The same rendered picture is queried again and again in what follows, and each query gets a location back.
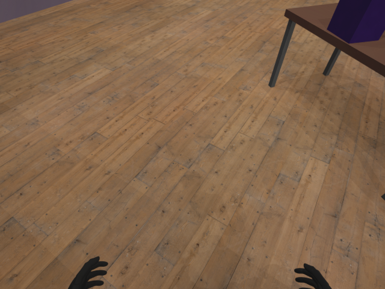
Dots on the carton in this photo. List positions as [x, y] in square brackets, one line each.
[356, 21]

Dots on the table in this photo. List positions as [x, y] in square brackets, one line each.
[316, 20]

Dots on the robot left hand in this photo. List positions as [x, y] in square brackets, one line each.
[81, 279]

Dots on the robot right hand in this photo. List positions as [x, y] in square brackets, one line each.
[317, 281]

